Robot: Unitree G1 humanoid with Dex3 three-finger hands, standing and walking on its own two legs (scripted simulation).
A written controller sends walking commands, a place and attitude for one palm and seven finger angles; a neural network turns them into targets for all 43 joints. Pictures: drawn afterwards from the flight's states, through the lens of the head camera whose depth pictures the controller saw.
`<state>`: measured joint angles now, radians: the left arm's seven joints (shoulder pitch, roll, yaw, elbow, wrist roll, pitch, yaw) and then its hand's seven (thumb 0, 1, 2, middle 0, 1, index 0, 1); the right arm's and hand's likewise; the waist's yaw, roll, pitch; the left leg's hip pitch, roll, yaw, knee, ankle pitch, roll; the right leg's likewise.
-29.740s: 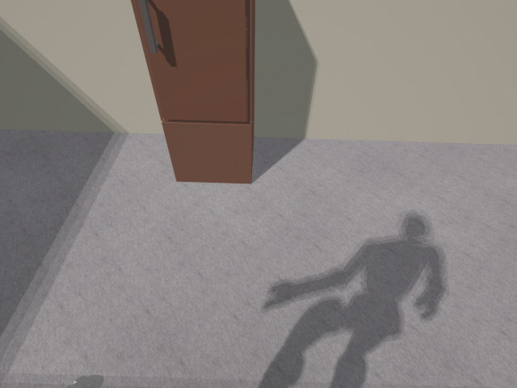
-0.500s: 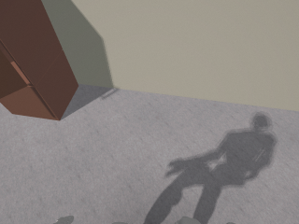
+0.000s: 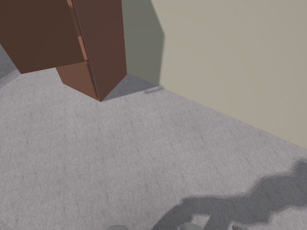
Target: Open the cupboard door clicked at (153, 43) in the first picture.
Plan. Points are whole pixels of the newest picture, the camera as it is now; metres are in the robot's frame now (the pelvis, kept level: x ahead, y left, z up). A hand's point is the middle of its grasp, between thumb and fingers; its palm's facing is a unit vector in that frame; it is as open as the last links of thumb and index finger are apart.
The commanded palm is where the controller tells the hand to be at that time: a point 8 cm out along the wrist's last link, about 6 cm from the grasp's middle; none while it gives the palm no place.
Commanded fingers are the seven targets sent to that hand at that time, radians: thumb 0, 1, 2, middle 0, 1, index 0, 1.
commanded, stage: turn to face it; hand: left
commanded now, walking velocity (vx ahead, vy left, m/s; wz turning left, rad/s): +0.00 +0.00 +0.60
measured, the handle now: out of the picture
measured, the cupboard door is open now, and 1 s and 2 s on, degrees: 51 51 51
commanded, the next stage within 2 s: take the last steps up to it in 0.54 s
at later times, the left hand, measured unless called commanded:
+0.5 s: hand out of the picture +0.01 +0.16 -0.15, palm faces +0.29 -0.93 -0.24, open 7.4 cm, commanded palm none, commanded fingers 0.00 0.90 0.90 -0.20 -0.30 -0.20 -0.30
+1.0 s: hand out of the picture -0.03 +0.15 -0.14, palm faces +0.48 -0.84 -0.25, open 7.3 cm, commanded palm none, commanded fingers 0.00 0.90 0.90 -0.20 -0.30 -0.20 -0.30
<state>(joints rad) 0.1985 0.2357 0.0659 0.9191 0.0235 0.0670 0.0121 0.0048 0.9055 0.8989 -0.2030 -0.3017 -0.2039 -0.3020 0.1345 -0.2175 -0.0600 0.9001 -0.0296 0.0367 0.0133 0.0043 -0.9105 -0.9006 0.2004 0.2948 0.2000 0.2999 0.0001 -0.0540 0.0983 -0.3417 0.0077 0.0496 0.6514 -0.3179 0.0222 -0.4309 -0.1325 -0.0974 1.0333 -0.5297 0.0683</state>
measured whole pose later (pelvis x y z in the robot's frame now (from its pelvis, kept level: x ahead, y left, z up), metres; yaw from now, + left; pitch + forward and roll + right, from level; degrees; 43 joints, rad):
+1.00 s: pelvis +0.04 -0.02 +0.01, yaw +25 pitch -1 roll +1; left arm 0.32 0.16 0.05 0.99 0.03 -0.03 0.00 0.00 0.91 0.90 -0.20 -0.30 -0.20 -0.30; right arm 0.21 -0.22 -0.06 1.02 -0.04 0.07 0.03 0.01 -0.91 -0.90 0.20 0.29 0.20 0.30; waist 0.03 0.04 0.04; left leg -0.49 0.00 0.00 1.09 -0.34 -0.01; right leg -0.17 -0.09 -0.12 0.53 -0.34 0.01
